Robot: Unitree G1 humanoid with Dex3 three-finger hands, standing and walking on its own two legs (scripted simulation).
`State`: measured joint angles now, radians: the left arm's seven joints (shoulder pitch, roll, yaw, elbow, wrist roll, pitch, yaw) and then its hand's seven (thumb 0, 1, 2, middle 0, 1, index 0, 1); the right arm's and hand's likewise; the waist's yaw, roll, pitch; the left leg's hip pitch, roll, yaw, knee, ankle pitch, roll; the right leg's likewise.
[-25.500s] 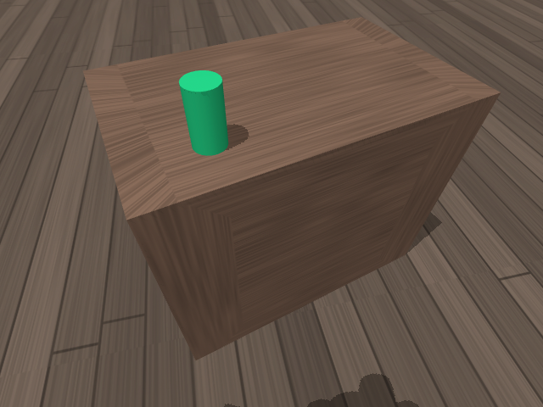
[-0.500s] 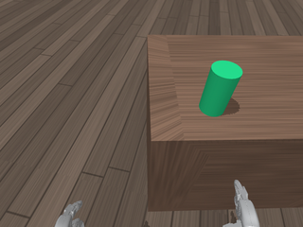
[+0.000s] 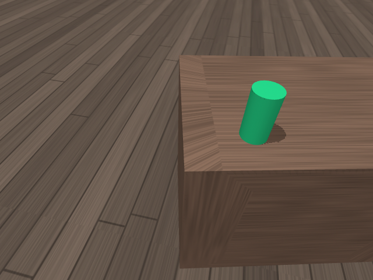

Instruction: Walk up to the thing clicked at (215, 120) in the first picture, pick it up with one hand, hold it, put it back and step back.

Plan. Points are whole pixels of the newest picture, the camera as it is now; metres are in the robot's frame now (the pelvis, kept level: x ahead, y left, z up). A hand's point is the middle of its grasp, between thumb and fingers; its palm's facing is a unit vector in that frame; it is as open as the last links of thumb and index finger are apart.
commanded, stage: home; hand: right
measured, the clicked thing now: (260, 114) +0.49 -0.17 +0.11
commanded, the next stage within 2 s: stand in 1.32 s
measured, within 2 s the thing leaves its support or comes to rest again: neither
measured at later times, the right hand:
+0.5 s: hand out of the picture +0.03 -0.26 -0.14, palm faces -0.05 +0.93 -0.37, open 17.5 cm
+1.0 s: hand out of the picture +0.08 -0.26 -0.14, palm faces -0.04 +0.93 -0.36, open 17.5 cm
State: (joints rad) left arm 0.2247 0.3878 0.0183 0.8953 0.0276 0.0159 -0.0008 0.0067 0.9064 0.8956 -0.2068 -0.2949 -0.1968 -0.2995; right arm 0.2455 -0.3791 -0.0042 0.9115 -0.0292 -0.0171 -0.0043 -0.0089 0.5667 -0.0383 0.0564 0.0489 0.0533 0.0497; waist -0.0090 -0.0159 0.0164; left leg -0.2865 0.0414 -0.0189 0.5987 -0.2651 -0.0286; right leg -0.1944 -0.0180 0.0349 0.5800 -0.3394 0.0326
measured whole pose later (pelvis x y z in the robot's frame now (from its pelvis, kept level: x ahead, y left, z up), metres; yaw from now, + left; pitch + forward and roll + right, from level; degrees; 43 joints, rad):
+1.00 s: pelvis +0.01 +0.00 +0.02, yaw +0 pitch -3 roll +0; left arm 0.14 0.36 0.00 1.10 0.01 0.00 0.00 0.00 0.91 0.89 -0.21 -0.29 -0.20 -0.30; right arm 0.11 -0.36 0.02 1.12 -0.01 -0.01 0.00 0.00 0.54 -0.05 0.06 0.05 0.06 0.05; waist -0.01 -0.01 0.06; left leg -0.19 0.04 -0.02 0.40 -0.17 -0.03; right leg -0.09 -0.03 0.03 0.38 -0.24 0.04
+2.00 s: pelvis +0.02 +0.00 +0.02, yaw +1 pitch -2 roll +0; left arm 0.15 0.36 0.01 1.11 0.01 0.01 0.00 0.00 0.91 0.89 -0.21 -0.30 -0.20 -0.30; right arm 0.11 -0.35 0.00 1.13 -0.01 0.00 0.00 0.00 -0.80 -0.88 0.20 0.30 0.20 0.30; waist -0.01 -0.01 0.06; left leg -0.16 0.03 -0.02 0.36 -0.16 -0.03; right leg -0.06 -0.03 0.03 0.33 -0.23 0.04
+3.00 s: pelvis +0.01 +0.00 +0.02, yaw +1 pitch -3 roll +0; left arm 0.14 0.36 0.01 1.10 0.01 0.00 0.00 0.00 0.91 0.89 -0.21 -0.30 -0.20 -0.30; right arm 0.12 -0.35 0.00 1.12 -0.01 0.00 0.00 0.00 -0.90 -0.90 0.20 0.30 0.20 0.30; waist -0.01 -0.01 0.06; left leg -0.16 0.03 -0.02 0.36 -0.16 -0.03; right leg -0.06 -0.03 0.02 0.34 -0.23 0.04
